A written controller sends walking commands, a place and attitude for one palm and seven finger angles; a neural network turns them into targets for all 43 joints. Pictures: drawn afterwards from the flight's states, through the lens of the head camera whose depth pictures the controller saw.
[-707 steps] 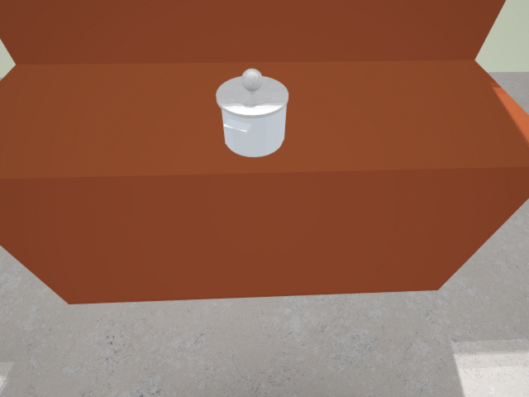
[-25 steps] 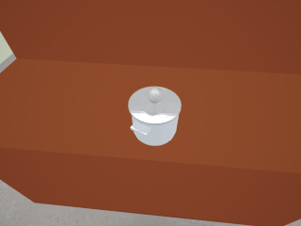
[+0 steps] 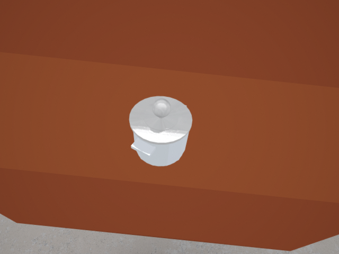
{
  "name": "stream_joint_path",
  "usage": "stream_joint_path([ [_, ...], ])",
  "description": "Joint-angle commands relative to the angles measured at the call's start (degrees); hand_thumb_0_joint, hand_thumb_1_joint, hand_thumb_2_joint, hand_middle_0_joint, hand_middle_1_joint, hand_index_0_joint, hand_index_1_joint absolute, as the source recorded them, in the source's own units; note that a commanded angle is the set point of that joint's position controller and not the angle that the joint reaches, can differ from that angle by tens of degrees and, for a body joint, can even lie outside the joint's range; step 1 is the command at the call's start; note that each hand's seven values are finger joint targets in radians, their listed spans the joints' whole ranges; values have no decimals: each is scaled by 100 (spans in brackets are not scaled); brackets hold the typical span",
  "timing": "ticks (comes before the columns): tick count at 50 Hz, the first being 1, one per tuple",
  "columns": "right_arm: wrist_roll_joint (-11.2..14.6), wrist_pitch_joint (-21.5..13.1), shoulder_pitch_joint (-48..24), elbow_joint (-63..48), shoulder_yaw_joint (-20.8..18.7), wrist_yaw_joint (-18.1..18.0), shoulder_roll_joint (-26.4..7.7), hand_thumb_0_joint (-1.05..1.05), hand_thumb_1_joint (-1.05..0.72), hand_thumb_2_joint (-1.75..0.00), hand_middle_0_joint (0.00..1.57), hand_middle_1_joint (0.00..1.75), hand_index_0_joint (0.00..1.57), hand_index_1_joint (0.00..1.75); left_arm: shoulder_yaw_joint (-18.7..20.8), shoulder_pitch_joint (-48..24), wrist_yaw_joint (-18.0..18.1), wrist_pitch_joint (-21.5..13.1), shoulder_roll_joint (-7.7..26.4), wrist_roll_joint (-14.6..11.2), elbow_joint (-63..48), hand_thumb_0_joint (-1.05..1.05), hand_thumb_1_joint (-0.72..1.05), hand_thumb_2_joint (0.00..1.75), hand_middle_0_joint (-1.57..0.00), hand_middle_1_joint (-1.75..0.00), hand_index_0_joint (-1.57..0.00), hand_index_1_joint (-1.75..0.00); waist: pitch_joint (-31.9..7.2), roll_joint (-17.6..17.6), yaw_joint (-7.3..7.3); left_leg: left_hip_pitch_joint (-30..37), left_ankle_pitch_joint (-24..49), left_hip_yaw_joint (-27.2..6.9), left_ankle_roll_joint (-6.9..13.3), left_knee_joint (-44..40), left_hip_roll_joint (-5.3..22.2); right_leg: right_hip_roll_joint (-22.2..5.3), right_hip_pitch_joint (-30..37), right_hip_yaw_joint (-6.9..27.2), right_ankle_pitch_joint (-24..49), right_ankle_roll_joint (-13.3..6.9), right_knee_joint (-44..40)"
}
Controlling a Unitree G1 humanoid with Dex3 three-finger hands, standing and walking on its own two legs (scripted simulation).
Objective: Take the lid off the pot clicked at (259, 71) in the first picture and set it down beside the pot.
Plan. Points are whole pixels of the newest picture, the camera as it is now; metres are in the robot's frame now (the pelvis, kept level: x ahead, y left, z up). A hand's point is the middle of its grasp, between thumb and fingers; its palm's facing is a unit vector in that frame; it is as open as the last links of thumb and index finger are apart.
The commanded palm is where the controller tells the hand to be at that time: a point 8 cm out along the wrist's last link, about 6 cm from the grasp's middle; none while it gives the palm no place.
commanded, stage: look again from close up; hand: left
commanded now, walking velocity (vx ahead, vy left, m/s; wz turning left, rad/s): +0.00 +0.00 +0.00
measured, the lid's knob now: (161, 108) +0.42 +0.06 +0.12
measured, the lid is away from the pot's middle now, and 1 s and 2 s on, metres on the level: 0.00 0.00 0.00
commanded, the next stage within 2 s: lift the closed hand beside the body in 0.30 s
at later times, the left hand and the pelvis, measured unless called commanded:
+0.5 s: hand out of the picture +0.05 +0.19 -0.14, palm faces +0.11 -0.95 -0.28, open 7.1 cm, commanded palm +0.09 +0.22 -0.05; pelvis +0.00 +0.00 +0.00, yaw +1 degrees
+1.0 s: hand out of the picture +0.08 +0.20 -0.02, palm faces +0.26 -0.92 -0.31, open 3.1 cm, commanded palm +0.04 +0.24 +0.02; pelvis -0.04 -0.03 +0.00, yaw +3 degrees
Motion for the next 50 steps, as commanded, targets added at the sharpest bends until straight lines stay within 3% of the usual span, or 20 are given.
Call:
stream_joint_path([
  [1, 5, -104, 261, -165, -92, -16, -564, 0, -90, -90, 20, 30, 20, 30, 117, 518, 26, -71, 517, -4, -71, 0, 90, 90, -20, -30, -20, -30, -16, 246, 10, 529, 1341, -923, -64, -450, 852, -626, -471, 441, 1366, -246, -415],
  [19, 29, -119, 354, 127, -62, -42, -471, 0, -90, -90, 20, 30, 20, 30, 76, 682, 19, -66, 411, -20, 169, 0, 90, 90, -20, -30, -20, -30, 117, 164, 36, 580, 1379, -953, -48, -583, 880, -685, -337, 387, 1329, -198, -619],
  [20, 12, -110, 35, -274, -73, -14, -805, 0, -90, -90, 20, 30, 20, 30, 93, 673, 197, -188, 473, 94, 266, 0, 90, 90, -20, -30, -20, -30, 129, 1050, -8, 615, 2854, -805, -237, 319, 835, -692, -681, 497, 2251, -169, -429],
  [21, 394, -1149, 368, -2113, -254, 71, -1381, 0, -90, -90, 20, 30, 20, 30, 56, -3064, 275, -1030, 1466, -544, -7359, 0, 90, 90, -24, -35, -24, -35, -2329, 1986, -40, 1969, 2873, -1040, -707, -461, 460, -224, -408, -142, 1801, -241, -64],
  [22, 380, -1557, -101, -1920, -44, -155, -1097, 0, -90, -90, 20, 30, 20, 30, 242, -916, 564, -609, 1320, -102, -6231, 0, 90, 90, -29, -40, -29, -40, -2691, 2665, 101, 2428, 3173, -1042, -917, -480, 760, -195, -747, -150, 1071, -391, 231],
  [23, 454, -1602, -333, -1919, -87, -96, -896, 0, -90, -90, 20, 30, 20, 30, -99, 594, 759, 54, 545, -273, -5794, 0, 90, 90, -33, -44, -33, -44, -2066, 2013, 155, 2045, 2756, -1188, -988, -640, 636, -150, -771, -315, 701, -283, 383],
  [24, 350, -1604, -332, -1796, -96, -58, -1049, 0, -90, -90, 20, 30, 20, 30, -476, 902, 716, 248, -105, -211, -5188, 0, 90, 90, -38, -49, -38, -49, -1284, 1180, 55, 1809, 2317, -1148, -768, -706, 572, -88, -905, -359, 778, -229, 179],
  [25, 281, -1593, -384, -2074, -48, 32, -1023, 0, -90, -90, 20, 30, 20, 30, -1224, 987, 569, 279, -807, -83, -4848, 0, 90, 90, -42, -54, -42, -54, -487, 371, -90, 1399, 1849, -1080, -557, -680, 560, -79, -1084, -508, 766, -179, -47],
  [26, 221, -1466, -286, -2182, -173, 92, -1117, 0, -90, -90, 20, 30, 20, 30, -1155, 1158, 476, 298, -813, 18, -4145, 0, 90, 90, -46, -59, -46, -59, -144, -226, -91, 947, 1613, -1047, -390, -548, 557, -39, -1228, -576, 904, -167, -202],
  [27, 170, -1280, -309, -2306, -279, 146, -1197, 0, -90, -90, 20, 30, 20, 30, -770, 1257, 395, 258, -470, 108, -3739, 0, 90, 90, -51, -64, -51, -64, 58, -735, -43, 602, 1453, -1029, -317, -483, 559, -15, -1287, -609, 991, -151, -288],
  [29, 124, -991, -514, -2751, -384, 181, -1224, 0, -90, -90, 20, 30, 20, 30, 218, 2045, 274, 23, 368, 95, -4232, 0, 90, 90, -60, -73, -60, -73, -310, -912, 268, 511, 1587, -822, -413, -475, 523, -53, -929, -622, 1189, -169, -299],
  [32, 137, -757, -912, -3399, -314, 115, -1111, 0, -90, -90, 20, 30, 20, 30, 629, 1916, 92, -261, 776, -66, -5524, 0, 90, 90, -73, -88, -73, -88, -175, -466, 258, 461, 867, -583, -355, -553, 442, -110, -990, -462, 841, -126, -397],
  [33, 159, -667, -942, -3441, -338, 59, -1112, 0, -90, -90, 20, 30, 20, 30, 1013, 1897, 114, -343, 1078, -106, -5600, 0, 90, 90, -77, -92, -77, -92, -83, -7, 282, 392, 771, -515, -373, -524, 414, -157, -937, -445, 873, -170, -441],
  [34, 151, -598, -1022, -3598, -272, 26, -1047, 0, -90, -90, 20, 30, 20, 30, 784, 1703, 70, -395, 864, -132, -5737, 0, 90, 90, -82, -97, -82, -97, 90, 128, 203, 271, 506, -462, -368, -537, 382, -154, -1112, -431, 727, -143, -475],
  [37, 174, -469, -1027, -3843, -213, -87, -969, 0, -90, -90, 20, 30, 20, 30, 802, 1391, -10, -552, 858, -238, -6238, 0, 90, 90, -95, -112, -95, -112, -36, 427, 142, 405, 11, -449, -308, -524, 341, -141, -1215, -328, 382, -120, -569],
  [38, 172, -436, -996, -3843, -223, -133, -989, 0, -90, -90, 20, 30, 20, 30, 1012, 1269, 22, -594, 1095, -245, -6376, 0, 90, 90, -99, -116, -99, -116, -38, 354, 124, 422, -40, -420, -288, -449, 341, -141, -1257, -328, 366, -119, -681],
  [39, 148, -424, -1070, -3949, -189, -170, -967, 0, -90, -90, 20, 30, 20, 30, 822, 1008, 13, -636, 944, -272, -6633, 0, 90, 90, -104, -121, -104, -121, -93, 369, 61, 439, -185, -418, -272, -445, 304, -139, -1298, -293, 197, -103, -731],
  [42, 114, -468, -1048, -3979, -137, -264, -946, 0, -90, -90, 20, 30, 20, 30, 863, 1031, 60, -675, 1056, -303, -7127, 0, 90, 90, -117, -136, -117, -136, -486, 816, 107, 856, -94, -439, -243, -420, 304, -160, -1137, -212, 151, -140, -799],
  [45, 97, -529, -1044, -3944, -109, -312, -965, 0, -90, -90, 20, 30, 20, 30, 903, 1059, 102, -650, 1126, -285, -7255, 0, 90, 90, -130, -150, -130, -150, -450, 667, 101, 880, -80, -464, -225, -405, 289, -168, -1114, -214, 76, -138, -893],
  [50, 94, -596, -1119, -3831, -138, -359, -961, 0, -90, -90, 20, 30, 20, 30, 1167, 1503, 117, -640, 1304, -296, -7351, 0, 90, 90, -130, -150, -130, -150, -337, 314, 198, 945, 241, -449, -175, -382, 295, -201, -988, -171, 240, -117, -1024],
])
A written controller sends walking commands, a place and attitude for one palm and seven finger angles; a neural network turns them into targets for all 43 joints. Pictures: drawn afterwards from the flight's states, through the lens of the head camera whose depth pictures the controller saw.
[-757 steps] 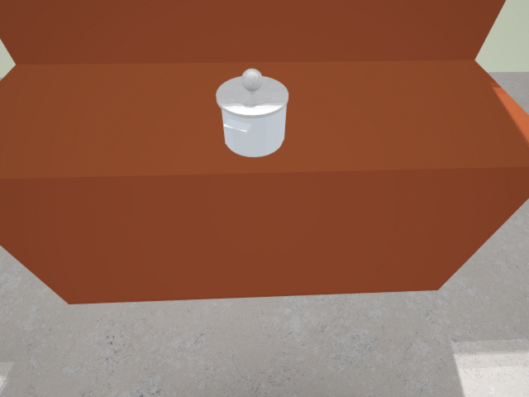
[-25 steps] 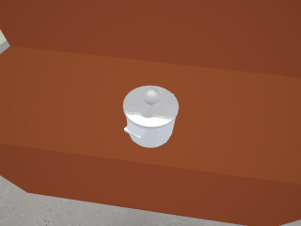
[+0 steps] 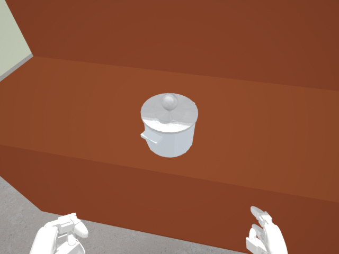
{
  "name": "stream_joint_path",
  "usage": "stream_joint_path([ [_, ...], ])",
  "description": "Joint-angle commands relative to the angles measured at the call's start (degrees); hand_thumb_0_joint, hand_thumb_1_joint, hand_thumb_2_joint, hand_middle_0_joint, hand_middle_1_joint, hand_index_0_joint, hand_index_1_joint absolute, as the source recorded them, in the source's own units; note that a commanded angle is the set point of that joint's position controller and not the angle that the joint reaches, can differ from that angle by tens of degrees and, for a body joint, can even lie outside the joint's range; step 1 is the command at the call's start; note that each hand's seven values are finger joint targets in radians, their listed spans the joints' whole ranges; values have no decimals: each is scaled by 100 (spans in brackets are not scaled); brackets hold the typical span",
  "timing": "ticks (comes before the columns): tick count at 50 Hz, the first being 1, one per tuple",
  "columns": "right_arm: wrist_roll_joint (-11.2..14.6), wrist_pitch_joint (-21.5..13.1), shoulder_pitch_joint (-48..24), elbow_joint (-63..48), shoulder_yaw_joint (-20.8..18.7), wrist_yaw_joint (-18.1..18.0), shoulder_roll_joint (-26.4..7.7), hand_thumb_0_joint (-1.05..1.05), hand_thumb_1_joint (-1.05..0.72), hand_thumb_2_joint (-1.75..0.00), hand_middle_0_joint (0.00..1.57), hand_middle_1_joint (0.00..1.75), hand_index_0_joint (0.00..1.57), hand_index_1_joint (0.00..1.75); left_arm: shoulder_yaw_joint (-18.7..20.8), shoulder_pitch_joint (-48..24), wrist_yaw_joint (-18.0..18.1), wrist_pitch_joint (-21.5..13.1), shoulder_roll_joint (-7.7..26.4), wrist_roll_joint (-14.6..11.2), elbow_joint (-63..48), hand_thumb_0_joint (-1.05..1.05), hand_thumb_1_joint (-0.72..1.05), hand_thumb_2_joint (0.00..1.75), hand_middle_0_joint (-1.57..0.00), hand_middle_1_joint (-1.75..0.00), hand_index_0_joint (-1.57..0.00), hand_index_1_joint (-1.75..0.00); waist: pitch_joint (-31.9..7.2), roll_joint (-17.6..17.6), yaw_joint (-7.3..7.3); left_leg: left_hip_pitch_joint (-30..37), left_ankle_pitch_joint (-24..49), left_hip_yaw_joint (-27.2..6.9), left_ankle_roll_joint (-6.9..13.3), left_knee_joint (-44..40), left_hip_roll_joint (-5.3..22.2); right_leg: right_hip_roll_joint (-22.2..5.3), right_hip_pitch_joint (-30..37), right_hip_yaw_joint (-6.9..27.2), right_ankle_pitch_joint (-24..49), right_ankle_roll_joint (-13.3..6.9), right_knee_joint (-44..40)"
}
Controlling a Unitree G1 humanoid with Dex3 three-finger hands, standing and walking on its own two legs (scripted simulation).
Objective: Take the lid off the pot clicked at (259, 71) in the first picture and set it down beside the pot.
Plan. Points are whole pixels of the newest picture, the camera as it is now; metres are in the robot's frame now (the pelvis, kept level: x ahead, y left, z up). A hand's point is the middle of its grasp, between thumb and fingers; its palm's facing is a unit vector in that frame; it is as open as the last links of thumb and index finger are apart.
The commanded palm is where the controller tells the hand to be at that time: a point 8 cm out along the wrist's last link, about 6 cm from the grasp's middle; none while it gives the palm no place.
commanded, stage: lift the closed hand beside the body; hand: left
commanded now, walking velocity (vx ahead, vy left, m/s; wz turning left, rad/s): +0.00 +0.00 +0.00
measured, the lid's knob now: (169, 101) +0.46 +0.06 +0.12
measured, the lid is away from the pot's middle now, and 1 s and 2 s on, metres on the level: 0.00 0.00 0.00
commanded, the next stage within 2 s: raise the hand higher, near the body in 0.02 s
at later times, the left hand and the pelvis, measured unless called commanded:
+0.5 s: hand (66, 222) +0.16 +0.23 +0.05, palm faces +0.22 -0.89 -0.40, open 3.1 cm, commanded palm +0.11 +0.27 +0.08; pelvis +0.02 +0.01 +0.00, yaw -1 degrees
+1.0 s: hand (59, 191) +0.19 +0.23 +0.11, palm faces +0.28 -0.86 -0.43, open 3.1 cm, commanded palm +0.15 +0.27 +0.14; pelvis +0.02 +0.01 +0.00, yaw -1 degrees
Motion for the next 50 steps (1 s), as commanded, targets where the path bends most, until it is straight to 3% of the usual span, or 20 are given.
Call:
stream_joint_path([
  [1, -10, -392, -772, -895, -251, -66, -557, 0, -90, -90, 20, 30, 20, 30, 530, -24, 43, -387, 755, -25, -1476, 0, 90, 90, -130, -150, -130, -150, -280, 57, -71, 1095, -84, -39, 38, -348, 143, -384, -952, 293, 4, 94, -931],
  [3, -3, -389, -813, -758, -284, -61, -564, 0, -90, -90, 20, 30, 20, 30, 877, 214, 83, -347, 1050, 15, -1366, 0, 90, 90, -130, -150, -130, -150, -120, -128, -3, 1068, 8, -54, 37, -348, 158, -370, -953, 272, 87, 91, -992],
  [4, 3, -419, -799, -823, -260, -41, -524, 0, -90, -90, 20, 30, 20, 30, 654, 230, 61, -388, 791, -7, -1626, 0, 90, 90, -130, -150, -130, -150, -195, 41, -55, 1126, 57, -47, 38, -373, 147, -372, -889, 250, 140, 92, -964],
  [6, -7, -455, -822, -779, -275, -36, -495, 0, -90, -90, 20, 30, 20, 30, 764, 492, 69, -397, 854, 1, -1728, 0, 90, 90, -130, -150, -130, -150, -266, 117, 11, 1203, 215, -60, 32, -437, 184, -372, -789, 217, 295, 84, -884],
  [8, 2, -448, -826, -697, -301, -16, -534, 0, -90, -90, 20, 30, 20, 30, 860, 548, 72, -375, 941, 42, -1628, 0, 90, 90, -130, -150, -130, -150, -164, -164, 20, 1187, 337, -75, 40, -410, 189, -347, -817, 187, 442, 91, -895],
  [9, 7, -447, -832, -718, -310, -9, -494, 0, -90, -90, 20, 30, 20, 30, 647, 657, 43, -370, 669, 24, -1584, 0, 90, 90, -130, -150, -130, -150, -75, -252, -37, 1152, 310, -34, 55, -408, 184, -338, -848, 182, 459, 117, -910],
  [13, 16, -469, -845, -692, -342, -9, -536, 0, -90, -90, 20, 30, 20, 30, 1081, 600, 91, -438, 1163, 54, -2087, 0, 90, 90, -130, -150, -130, -150, -271, -72, 56, 1307, 554, -45, 51, -406, 201, -354, -724, 215, 704, 101, -866],
  [16, 7, -493, -823, -724, -321, 4, -475, 0, -90, -90, 20, 30, 20, 30, 826, 834, 71, -443, 831, 46, -2194, 0, 90, 90, -130, -150, -130, -150, -275, -3, 35, 1386, 685, -54, 48, -444, 215, -344, -700, 161, 794, 103, -808],
  [18, 28, -457, -806, -715, -347, 16, -519, 0, -90, -90, 20, 30, 20, 30, 1054, 748, 104, -441, 1083, 58, -2360, 0, 90, 90, -130, -150, -130, -150, -286, -69, 57, 1381, 794, -72, 32, -421, 228, -324, -664, 166, 935, 86, -800],
  [19, 15, -462, -818, -753, -323, 25, -467, 0, -90, -90, 20, 30, 20, 30, 821, 792, 81, -452, 815, 54, -2404, 0, 90, 90, -130, -150, -130, -150, -241, -40, 4, 1369, 806, -39, 46, -422, 202, -328, -669, 139, 989, 103, -787],
  [28, 25, -356, -816, -800, -328, 47, -496, 0, -90, -90, 20, 30, 20, 30, 1237, 788, 137, -411, 1158, 42, -2783, 0, 90, 90, -130, -150, -130, -150, -303, 46, 99, 1426, 1213, -81, 3, -369, 245, -306, -582, 147, 1371, 78, -710],
  [29, 18, -345, -810, -877, -289, 65, -454, 0, -90, -90, 20, 30, 20, 30, 976, 713, 101, -448, 895, 32, -2973, 0, 90, 90, -130, -150, -130, -150, -340, 25, 18, 1464, 1197, -62, 13, -375, 236, -318, -565, 109, 1377, 93, -682],
  [33, 30, -335, -837, -872, -275, 62, -510, 0, -90, -90, 20, 30, 20, 30, 1255, 455, 157, -438, 1211, 24, -3132, 0, 90, 90, -130, -150, -130, -150, -265, 168, 78, 1460, 1096, -117, -20, -372, 264, -290, -652, 151, 1209, 75, -731],
  [34, 17, -340, -807, -931, -233, 83, -457, 0, -90, -90, 20, 30, 20, 30, 984, 409, 127, -470, 934, 15, -3243, 0, 90, 90, -130, -150, -130, -150, -309, 165, 1, 1493, 1029, -127, -5, -396, 248, -306, -646, 104, 1140, 80, -703],
  [38, 34, -320, -831, -883, -252, 72, -513, 0, -90, -90, 20, 30, 20, 30, 1351, 335, 173, -472, 1253, -9, -3174, 0, 90, 90, -130, -150, -130, -150, -290, 3, 77, 1422, 875, -165, -30, -414, 279, -273, -661, 131, 968, 70, -731],
  [39, 31, -333, -819, -962, -212, 97, -477, 0, -90, -90, 20, 30, 20, 30, 1089, 226, 138, -519, 1002, -5, -3408, 0, 90, 90, -130, -150, -130, -150, -372, 186, 11, 1472, 821, -156, -25, -441, 265, -296, -643, 120, 898, 73, -708],
  [43, 52, -343, -848, -892, -237, 89, -523, 0, -90, -90, 20, 30, 20, 30, 1448, 200, 199, -524, 1333, -28, -3388, 0, 90, 90, -130, -150, -130, -150, -332, 131, 82, 1425, 816, -156, -44, -412, 292, -273, -661, 155, 917, 65, -749],
  [44, 40, -346, -831, -930, -204, 106, -481, 0, -90, -90, 20, 30, 20, 30, 1225, 78, 170, -561, 1093, -32, -3479, 0, 90, 90, -130, -150, -130, -150, -365, 138, 13, 1441, 717, -175, -38, -456, 289, -293, -655, 121, 798, 71, -722],
  [48, 66, -372, -857, -850, -237, 94, -534, 0, -90, -90, 20, 30, 20, 30, 1624, -1, 227, -602, 1439, -60, -3413, 0, 90, 90, -130, -150, -130, -150, -303, 124, 90, 1391, 591, -175, -44, -468, 303, -283, -673, 164, 707, 64, -783],
  [50, 71, -397, -826, -884, -232, 109, -514, 0, -90, -90, 20, 30, 20, 30, 1512, -135, 206, -657, 1323, -74, -3521, 0, 90, 90, -130, -150, -130, -150, -424, 91, 57, 1463, 592, -173, -33, -480, 321, -321, -657, 150, 665, 84, -775],
])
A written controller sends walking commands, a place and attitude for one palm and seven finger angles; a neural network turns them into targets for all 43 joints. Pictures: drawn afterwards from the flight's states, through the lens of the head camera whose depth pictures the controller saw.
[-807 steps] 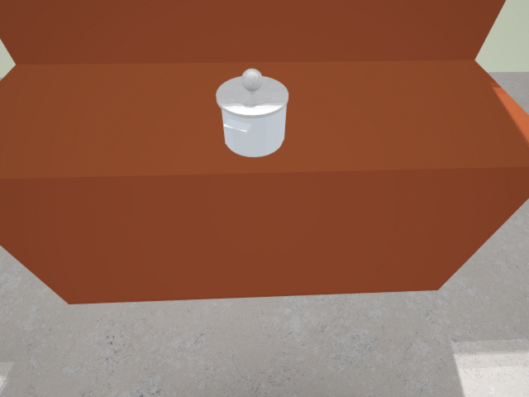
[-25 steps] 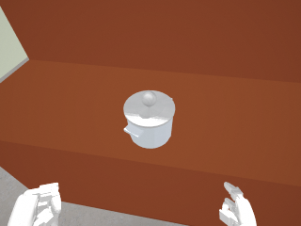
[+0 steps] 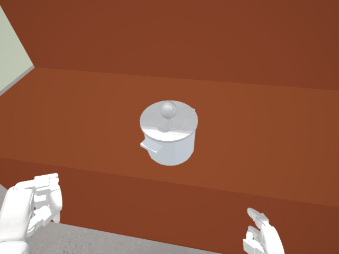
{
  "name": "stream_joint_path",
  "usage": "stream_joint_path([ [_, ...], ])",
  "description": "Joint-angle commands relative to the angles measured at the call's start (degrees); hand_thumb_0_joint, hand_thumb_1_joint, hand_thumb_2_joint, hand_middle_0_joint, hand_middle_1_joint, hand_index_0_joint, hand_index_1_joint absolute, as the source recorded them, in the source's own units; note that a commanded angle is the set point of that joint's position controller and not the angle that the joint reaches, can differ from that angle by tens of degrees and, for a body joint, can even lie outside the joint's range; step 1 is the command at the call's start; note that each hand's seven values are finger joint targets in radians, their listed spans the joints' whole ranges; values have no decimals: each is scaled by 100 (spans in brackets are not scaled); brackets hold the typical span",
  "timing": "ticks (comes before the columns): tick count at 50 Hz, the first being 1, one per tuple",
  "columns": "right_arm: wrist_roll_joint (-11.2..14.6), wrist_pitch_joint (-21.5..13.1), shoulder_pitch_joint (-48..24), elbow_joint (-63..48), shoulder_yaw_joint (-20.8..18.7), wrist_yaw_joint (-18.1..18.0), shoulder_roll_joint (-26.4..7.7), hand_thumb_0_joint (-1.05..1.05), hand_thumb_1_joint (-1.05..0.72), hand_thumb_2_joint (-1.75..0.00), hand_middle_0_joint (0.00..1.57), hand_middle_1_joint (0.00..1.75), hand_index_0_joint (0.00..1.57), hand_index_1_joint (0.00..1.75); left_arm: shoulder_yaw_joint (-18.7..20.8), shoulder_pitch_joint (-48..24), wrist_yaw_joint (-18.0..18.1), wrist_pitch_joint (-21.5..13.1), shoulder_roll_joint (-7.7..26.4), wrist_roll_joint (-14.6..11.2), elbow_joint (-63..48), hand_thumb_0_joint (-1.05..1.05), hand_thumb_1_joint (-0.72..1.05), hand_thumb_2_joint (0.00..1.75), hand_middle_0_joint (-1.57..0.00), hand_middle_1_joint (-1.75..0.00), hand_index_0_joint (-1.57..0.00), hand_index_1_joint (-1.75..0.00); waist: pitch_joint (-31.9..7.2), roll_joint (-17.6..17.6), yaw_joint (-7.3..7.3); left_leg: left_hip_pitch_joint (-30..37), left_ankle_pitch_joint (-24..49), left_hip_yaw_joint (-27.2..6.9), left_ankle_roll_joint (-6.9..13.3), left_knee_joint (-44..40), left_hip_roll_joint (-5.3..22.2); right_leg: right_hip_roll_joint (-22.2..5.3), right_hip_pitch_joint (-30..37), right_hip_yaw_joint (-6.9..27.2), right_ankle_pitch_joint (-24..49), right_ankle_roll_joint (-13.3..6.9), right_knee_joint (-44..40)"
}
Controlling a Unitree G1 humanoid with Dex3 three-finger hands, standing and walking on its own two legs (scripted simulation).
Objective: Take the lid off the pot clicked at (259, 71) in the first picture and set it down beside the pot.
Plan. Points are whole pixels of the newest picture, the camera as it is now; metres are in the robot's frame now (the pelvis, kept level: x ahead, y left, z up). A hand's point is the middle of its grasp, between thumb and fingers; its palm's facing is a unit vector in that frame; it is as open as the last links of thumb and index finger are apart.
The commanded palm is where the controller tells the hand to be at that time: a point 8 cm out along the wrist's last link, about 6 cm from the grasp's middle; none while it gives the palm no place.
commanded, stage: reach forward and open the fingers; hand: left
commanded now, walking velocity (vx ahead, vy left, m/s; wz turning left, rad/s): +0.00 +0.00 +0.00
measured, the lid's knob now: (168, 109) +0.44 +0.06 +0.12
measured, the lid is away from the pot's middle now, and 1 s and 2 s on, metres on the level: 0.00 0.00 0.00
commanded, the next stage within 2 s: move the open hand above the knob in 1.10 s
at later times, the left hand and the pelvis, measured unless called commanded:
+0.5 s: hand (37, 192) +0.18 +0.27 +0.13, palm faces -0.20 -0.01 -0.98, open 4.2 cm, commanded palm +0.17 +0.27 +0.19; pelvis -0.03 +0.00 +0.00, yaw +2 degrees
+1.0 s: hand (27, 154) +0.23 +0.30 +0.18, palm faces -0.06 +0.02 -1.00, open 9.9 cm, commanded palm +0.20 +0.28 +0.25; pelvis -0.06 +0.04 -0.01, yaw +2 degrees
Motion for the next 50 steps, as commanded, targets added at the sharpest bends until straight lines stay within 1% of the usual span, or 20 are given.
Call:
stream_joint_path([
  [1, -109, -3, -948, -1145, -197, 30, -1064, 0, -90, -90, 20, 30, 20, 30, 447, -712, 217, 10, 2217, 2355, -1657, 0, 87, 90, -128, -147, -128, -147, -470, 326, 21, 442, 1106, -144, -39, -4, 248, -59, -1520, 314, 1034, -19, -164],
  [2, -116, 186, -954, -1427, -229, 75, -857, 0, -90, -90, 20, 30, 20, 30, 413, -798, 323, 275, 1758, 2392, -2131, 0, 84, 91, -127, -143, -127, -143, -782, 759, 59, 414, 1384, -77, -86, 42, 280, -155, -1351, 37, 1145, -72, 0],
  [3, -47, 349, -1077, -1414, -227, 104, -869, 0, -90, -90, 20, 30, 20, 30, 466, -744, 416, 544, 2079, 3019, -1951, 0, 81, 92, -126, -139, -126, -139, -529, 711, 115, 280, 1340, -135, -132, 105, 285, -66, -1413, 266, 1198, -152, 10],
  [6, -24, 958, -1258, -1459, -243, 228, -926, 0, -90, -90, 20, 30, 20, 30, 489, -262, 178, 1042, 2351, 4059, -1215, 0, 72, 97, -123, -129, -123, -129, -856, 10, 200, 57, 962, -92, -61, 170, 232, -36, -1350, 297, 875, -125, 157],
  [10, 145, 1132, -1435, -1538, -229, 230, -981, 0, -90, -90, 20, 30, 20, 30, 681, -1015, -399, 1162, 3184, 4523, -1067, 0, 58, 106, -118, -115, -118, -115, -1375, 38, 149, 199, 844, -258, 21, 267, 213, -161, -1140, 367, 998, 0, 151],
  [13, 255, 1051, -1565, -1523, -274, 203, -1021, 0, -90, -90, 20, 30, 20, 30, 744, -1294, -980, 1075, 3459, 4289, -865, 0, 48, 111, -115, -104, -115, -104, -1234, 42, 57, 270, 962, -318, 59, 277, 168, -188, -1126, 423, 1482, 74, 50],
  [14, 238, 1028, -1413, -1522, -279, 206, -941, 0, -90, -90, 20, 30, 20, 30, 303, -1358, -1219, 1018, 3041, 4142, -772, 0, 45, 113, -114, -100, -114, -100, -1017, -166, -45, 141, 935, -295, 108, 277, 123, -212, -1172, 220, 1519, 148, 21],
  [16, 242, 979, -1296, -1457, -317, 156, -1000, 0, -90, -90, 20, 30, 20, 30, 349, -1884, -1560, 867, 3277, 3992, -647, 0, 39, 116, -111, -93, -111, -93, -856, -430, -139, 210, 817, -325, 130, 197, 136, -230, -1346, 189, 1368, 229, -129],
  [18, 223, 867, -1463, -1416, -273, 107, -1083, 0, -90, -90, 20, 30, 20, 30, 1002, -2486, -1756, 708, 4103, 4062, -663, 0, 33, 118, -109, -86, -109, -86, -940, -125, -54, 379, 954, -324, 123, 212, 108, -226, -1275, 312, 1559, 186, -207],
  [19, 189, 858, -1302, -1421, -241, 121, -947, 0, -90, -90, 20, 30, 20, 30, 592, -2529, -1882, 587, 3649, 4032, -536, 0, 30, 119, -107, -83, -107, -83, -841, -201, -83, 313, 924, -327, 155, 192, 47, -222, -1215, 97, 1448, 207, -200],
  [23, 180, 765, -1396, -1301, -280, 184, -1020, 0, -90, -90, 20, 30, 20, 30, 1179, -3006, -1964, 324, 4161, 4053, -307, 0, 18, 123, -102, -68, -102, -68, -925, 200, 33, 621, 984, -374, 80, 58, 84, -190, -1237, 177, 1190, 110, -343],
  [24, 161, 809, -1261, -1281, -263, 231, -898, 0, -90, -90, 20, 30, 20, 30, 532, -2998, -2040, 305, 3450, 3975, -82, 0, 15, 123, -101, -65, -101, -65, -747, 94, -47, 482, 788, -354, 110, 10, 19, -178, -1268, -14, 967, 139, -373],
  [28, 186, 751, -1498, -1237, -303, 302, -1007, 0, -90, -90, 20, 30, 20, 30, 970, -3732, -2032, 332, 4087, 4123, -159, 0, 3, 128, -96, -51, -96, -51, -1007, 303, 55, 654, 654, -421, 51, -155, 105, -169, -1173, 169, 691, 50, -385],
  [29, 177, 776, -1443, -1247, -278, 329, -924, 0, -90, -90, 20, 30, 20, 30, 432, -3862, -2089, 326, 3571, 4059, -106, 0, 0, 129, -95, -47, -95, -47, -1004, 162, -17, 549, 494, -400, 74, -175, 46, -169, -1101, 25, 544, 90, -387],
  [33, 171, 699, -1580, -1171, -284, 334, -1005, 0, -90, -90, 20, 30, 20, 30, 963, -4495, -2087, 394, 4285, 4249, -59, 0, -12, 134, -90, -33, -90, -33, -1201, 521, 89, 655, 375, -517, 38, -299, 120, -155, -1067, 163, 370, -11, -312],
  [34, 178, 744, -1510, -1169, -258, 360, -919, 0, -90, -90, 20, 30, 20, 30, 449, -4568, -2151, 417, 3758, 4178, 72, 0, -15, 136, -88, -29, -88, -29, -1173, 275, 17, 573, 253, -512, 46, -350, 85, -123, -1040, -23, 252, 38, -310],
  [38, 202, 690, -1575, -1143, -279, 374, -998, 0, -90, -90, 20, 30, 20, 30, 669, -5003, -2202, 548, 4068, 4248, 195, 0, -28, 143, -84, -15, -84, -15, -1193, 459, 52, 668, 97, -626, 17, -466, 148, -90, -1149, 29, 225, -18, -211],
  [39, 211, 729, -1580, -1151, -241, 402, -927, 0, -90, -90, 20, 30, 20, 30, 182, -5282, -2282, 563, 3637, 4219, 180, 0, -31, 145, -83, -12, -83, -12, -1181, 267, 4, 602, -23, -658, 12, -554, 135, -77, -1123, -111, 169, 20, -210],
  [43, 216, 649, -1518, -1161, -297, 392, -1014, 0, -90, -90, 20, 30, 20, 30, 613, -5359, -2299, 711, 4123, 4306, 292, 0, -35, 148, -82, -8, -82, -8, -1335, 397, 53, 707, -48, -721, 9, -540, 192, -64, -1130, -15, 215, -35, -72],
  [50, 262, 623, -1580, -1175, -249, 410, -943, 0, -90, -90, 20, 30, 20, 30, 55, -6665, -2505, 789, 3832, 4388, 238, 0, -37, 152, -83, -8, -83, -8, -1487, 296, 55, 825, -616, -991, -53, -818, 269, -72, -1292, -110, -20, 11, 79],
])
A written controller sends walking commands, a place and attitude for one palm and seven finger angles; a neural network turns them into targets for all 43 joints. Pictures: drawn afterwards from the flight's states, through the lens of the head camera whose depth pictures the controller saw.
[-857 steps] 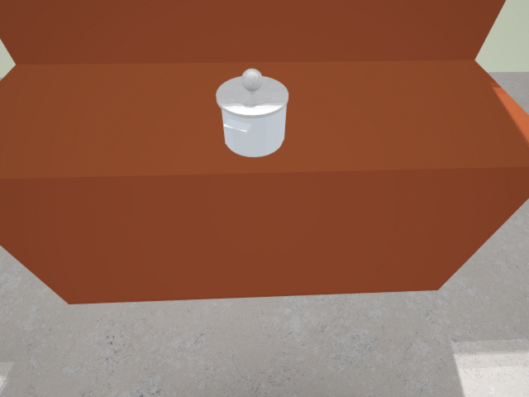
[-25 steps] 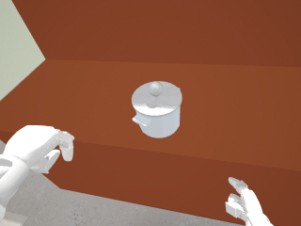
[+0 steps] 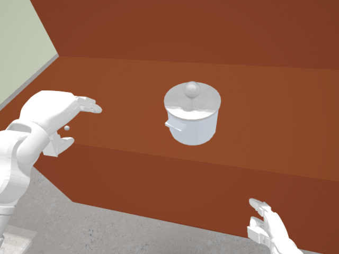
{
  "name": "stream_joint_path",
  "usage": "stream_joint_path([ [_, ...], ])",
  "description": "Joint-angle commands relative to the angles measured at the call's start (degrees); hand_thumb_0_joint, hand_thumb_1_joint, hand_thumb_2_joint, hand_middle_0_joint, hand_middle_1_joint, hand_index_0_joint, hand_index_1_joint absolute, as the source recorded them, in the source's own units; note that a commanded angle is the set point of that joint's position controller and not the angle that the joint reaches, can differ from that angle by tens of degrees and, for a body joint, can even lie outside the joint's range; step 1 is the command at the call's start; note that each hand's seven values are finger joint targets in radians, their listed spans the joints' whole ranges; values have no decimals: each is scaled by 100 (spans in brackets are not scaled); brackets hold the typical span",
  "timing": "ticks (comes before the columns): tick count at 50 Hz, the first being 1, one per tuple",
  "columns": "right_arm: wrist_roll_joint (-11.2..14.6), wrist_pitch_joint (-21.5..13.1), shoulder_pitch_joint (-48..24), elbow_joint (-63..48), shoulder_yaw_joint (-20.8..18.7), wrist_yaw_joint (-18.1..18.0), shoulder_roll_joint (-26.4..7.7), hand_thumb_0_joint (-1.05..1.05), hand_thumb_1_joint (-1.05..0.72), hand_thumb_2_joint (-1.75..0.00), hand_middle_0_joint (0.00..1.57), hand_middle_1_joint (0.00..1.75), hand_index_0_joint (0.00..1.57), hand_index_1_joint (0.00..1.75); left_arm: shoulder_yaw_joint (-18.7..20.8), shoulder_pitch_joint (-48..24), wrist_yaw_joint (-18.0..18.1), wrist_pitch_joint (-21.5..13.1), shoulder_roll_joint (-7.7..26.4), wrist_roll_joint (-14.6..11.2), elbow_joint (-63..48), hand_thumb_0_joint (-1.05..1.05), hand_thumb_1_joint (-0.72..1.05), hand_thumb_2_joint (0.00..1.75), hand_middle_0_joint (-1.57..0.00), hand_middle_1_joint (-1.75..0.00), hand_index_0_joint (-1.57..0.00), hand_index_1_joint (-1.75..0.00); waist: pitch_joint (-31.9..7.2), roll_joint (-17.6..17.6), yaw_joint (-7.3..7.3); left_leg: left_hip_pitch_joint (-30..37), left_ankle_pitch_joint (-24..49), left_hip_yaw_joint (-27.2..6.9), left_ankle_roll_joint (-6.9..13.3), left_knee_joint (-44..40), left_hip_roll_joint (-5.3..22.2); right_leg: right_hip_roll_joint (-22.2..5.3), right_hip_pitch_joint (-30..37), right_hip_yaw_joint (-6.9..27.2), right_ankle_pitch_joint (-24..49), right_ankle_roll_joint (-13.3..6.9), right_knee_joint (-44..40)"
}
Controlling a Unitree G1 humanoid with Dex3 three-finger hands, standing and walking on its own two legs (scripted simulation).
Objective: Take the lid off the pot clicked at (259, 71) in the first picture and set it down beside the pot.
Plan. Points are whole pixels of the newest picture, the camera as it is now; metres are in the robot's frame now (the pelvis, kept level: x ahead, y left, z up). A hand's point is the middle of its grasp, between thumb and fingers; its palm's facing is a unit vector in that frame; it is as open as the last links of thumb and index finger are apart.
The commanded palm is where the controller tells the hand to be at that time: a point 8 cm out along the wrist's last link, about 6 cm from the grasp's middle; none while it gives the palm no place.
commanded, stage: reach forward and open the fingers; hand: left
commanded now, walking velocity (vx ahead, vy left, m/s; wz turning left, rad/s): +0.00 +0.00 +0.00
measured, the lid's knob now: (192, 89) +0.50 +0.01 +0.13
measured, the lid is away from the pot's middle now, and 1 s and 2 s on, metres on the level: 0.00 0.00 0.00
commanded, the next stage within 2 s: move the open hand above the knob in 0.10 s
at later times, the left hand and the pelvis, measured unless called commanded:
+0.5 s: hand (85, 105) +0.34 +0.22 +0.20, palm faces -0.01 +0.02 -1.00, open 10.3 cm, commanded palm +0.31 +0.20 +0.27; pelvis +0.00 +0.01 +0.00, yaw +0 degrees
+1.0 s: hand (138, 88) +0.40 +0.12 +0.20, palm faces -0.04 +0.00 -1.00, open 10.3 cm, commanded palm +0.37 +0.12 +0.27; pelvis +0.02 -0.03 +0.00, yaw +0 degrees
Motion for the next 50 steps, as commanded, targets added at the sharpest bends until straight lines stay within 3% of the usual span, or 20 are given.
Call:
stream_joint_path([
  [1, -9, -342, -959, -995, -243, -22, -586, 0, -90, -90, 20, 30, 20, 30, 1003, -2017, 145, 51, 1496, 95, -727, 0, -37, 153, -83, -8, -83, -8, -1589, -142, 19, 1347, -1331, -978, -367, -704, 504, 208, -634, -20, -394, -233, -338],
  [3, 17, -373, -842, -1013, -257, -18, -635, 0, -90, -90, 20, 30, 20, 30, 1279, -1981, 180, 123, 1726, 125, -687, 0, -37, 154, -83, -8, -83, -8, -1677, 14, -31, 1435, -1188, -979, -370, -600, 517, 239, -616, 14, -298, -275, -226],
  [5, 44, -344, -924, -999, -214, -24, -578, 0, -90, -90, 20, 30, 20, 30, 898, -2613, 74, 133, 1472, 139, -541, 0, -38, 155, -83, -8, -83, -8, -1537, -345, -54, 1314, -1415, -990, -383, -720, 529, 201, -700, -41, -450, -223, -293],
  [8, 40, -414, -803, -999, -244, -43, -624, 0, -90, -90, 20, 30, 20, 30, 1098, -2519, 87, 173, 1644, 166, -462, 0, -38, 158, -83, -8, -83, -8, -1688, 29, -57, 1453, -1400, -1011, -371, -619, 511, 241, -735, 16, -387, -282, -181],
  [14, 55, -433, -922, -963, -185, 19, -520, 0, -90, -90, 20, 30, 20, 30, 200, -3147, -87, 296, 819, 230, -308, 0, -39, 159, -84, -8, -84, -8, -1695, -188, -117, 1455, -1558, -1088, -384, -722, 488, 236, -913, -40, -375, -259, -192],
  [15, 78, -452, -913, -990, -205, 0, -543, 0, -90, -90, 20, 30, 20, 30, 298, -3273, -47, 282, 969, 210, -410, 0, -39, 159, -84, -8, -84, -8, -1619, -407, -91, 1399, -1596, -1064, -388, -696, 530, 200, -866, -19, -453, -241, -161],
  [18, 44, -498, -821, -965, -217, -19, -606, 0, -90, -90, 20, 30, 20, 30, 543, -3502, 75, 330, 1275, 316, -537, 0, -39, 159, -84, -8, -84, -8, -1825, 34, -134, 1604, -1485, -1082, -392, -596, 530, 237, -874, 40, -371, -295, -46],
  [19, 29, -470, -897, -915, -168, 12, -533, 0, -90, -90, 20, 30, 20, 30, 192, -3939, 10, 383, 981, 386, -338, 0, -39, 159, -84, -8, -84, -8, -1930, -114, -109, 1529, -1464, -1107, -398, -688, 464, 244, -842, -16, -346, -303, -114],
  [21, 16, -450, -843, -814, -197, -34, -582, 0, -90, -90, 20, 30, 20, 30, 256, -3973, 72, 442, 1076, 405, 71, 0, -39, 159, -84, -8, -84, -8, -1655, -357, -89, 1332, -1680, -1042, -394, -663, 480, 204, -920, 17, -542, -289, -164],
  [23, 26, -488, -744, -900, -223, 6, -597, 0, -90, -90, 20, 30, 20, 30, 454, -3826, 147, 455, 1187, 411, -224, 0, -39, 159, -84, -8, -84, -8, -2005, -32, -103, 1602, -1290, -999, -390, -519, 473, 229, -793, 49, -323, -336, -72],
  [25, 72, -468, -973, -951, -176, 72, -484, 0, -90, -90, 20, 30, 20, 30, -198, -4220, 73, 515, 577, 411, -256, 0, -39, 159, -84, -8, -84, -8, -1968, -228, -111, 1585, -1290, -1053, -436, -588, 504, 181, -887, 21, -332, -308, -51],
  [27, 55, -430, -901, -880, -203, 86, -528, 0, -90, -90, 20, 30, 20, 30, -194, -4048, 111, 591, 563, 437, -57, 0, -39, 159, -84, -8, -84, -8, -1876, -332, -73, 1464, -1521, -1052, -438, -639, 501, 174, -904, 19, -443, -313, -66],
  [28, 49, -429, -764, -913, -235, 105, -584, 0, -90, -90, 20, 30, 20, 30, 171, -3713, 173, 603, 813, 425, -39, 0, -39, 159, -84, -8, -84, -8, -1972, -302, -99, 1580, -1206, -975, -407, -492, 499, 220, -830, 48, -292, -342, -49],
  [31, 29, -307, -875, -868, -186, 114, -574, 0, -90, -90, 20, 30, 20, 30, 2, -4102, 113, 716, 767, 517, 185, 0, -39, 159, -84, -8, -84, -8, -1814, -590, -86, 1299, -1060, -798, -372, -511, 453, 198, -753, 8, -325, -337, -200],
  [35, 97, -305, -919, -916, -154, 122, -493, 0, -90, -90, 20, 30, 20, 30, -562, -4582, 132, 799, 253, 533, 230, 0, -39, 159, -84, -8, -84, -8, -1863, -565, -181, 1391, -1150, -798, -383, -494, 447, 183, -871, -4, -368, -329, -127],
  [38, 79, -318, -810, -939, -191, 124, -562, 0, -90, -90, 20, 30, 20, 30, -333, -4639, 212, 770, 484, 491, 37, 0, -39, 159, -84, -8, -84, -8, -2052, -276, -215, 1547, -977, -774, -362, -369, 423, 177, -778, 29, -254, -358, -90],
  [39, 59, -291, -850, -906, -151, 145, -516, 0, -90, -90, 20, 30, 20, 30, -478, -4829, 158, 831, 412, 619, 238, 0, -39, 159, -84, -8, -84, -8, -2230, -380, -149, 1499, -842, -742, -347, -413, 364, 216, -677, 23, -199, -378, -140],
  [42, 106, -232, -875, -833, -132, 123, -517, 0, -90, -90, 20, 30, 20, 30, -798, -5121, 186, 946, 123, 646, 632, 0, -39, 159, -84, -8, -84, -8, -1868, -555, -249, 1362, -904, -666, -367, -390, 381, 167, -867, 1, -318, -349, -166],
  [44, 66, -227, -821, -894, -152, 169, -519, 0, -90, -90, 20, 30, 20, 30, -544, -4924, 169, 912, 352, 647, 520, 0, -39, 159, -84, -8, -84, -8, -2296, -601, -158, 1398, -416, -543, -285, -215, 288, 184, -497, 59, 10, -380, -202],
  [50, 120, -85, -890, -854, -130, 190, -523, 0, -90, -90, 20, 30, 20, 30, -773, -5213, 138, 1058, 162, 651, 838, 0, -39, 159, -84, -8, -84, -8, -2125, -834, -272, 1248, -38, -326, -258, -16, 254, 104, -486, 99, 391, -324, -206],
])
